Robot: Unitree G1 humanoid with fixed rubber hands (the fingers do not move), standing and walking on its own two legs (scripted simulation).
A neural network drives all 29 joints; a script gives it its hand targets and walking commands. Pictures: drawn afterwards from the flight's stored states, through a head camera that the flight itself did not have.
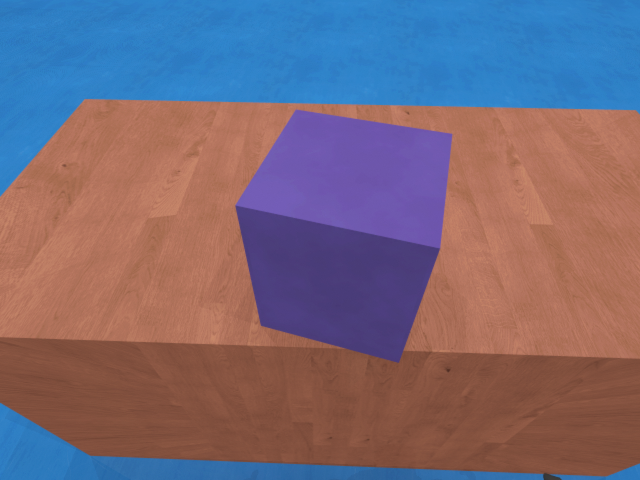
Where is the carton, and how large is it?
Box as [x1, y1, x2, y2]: [235, 110, 451, 362]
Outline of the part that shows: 295,110 235,205 261,325 398,362 440,245 451,134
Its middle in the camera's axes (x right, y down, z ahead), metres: +0.04 +0.00 +0.54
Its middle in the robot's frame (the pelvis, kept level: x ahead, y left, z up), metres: +0.43 -0.03 +0.07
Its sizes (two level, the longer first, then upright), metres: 0.210 0.200 0.250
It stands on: a pedestal, 0.72 m high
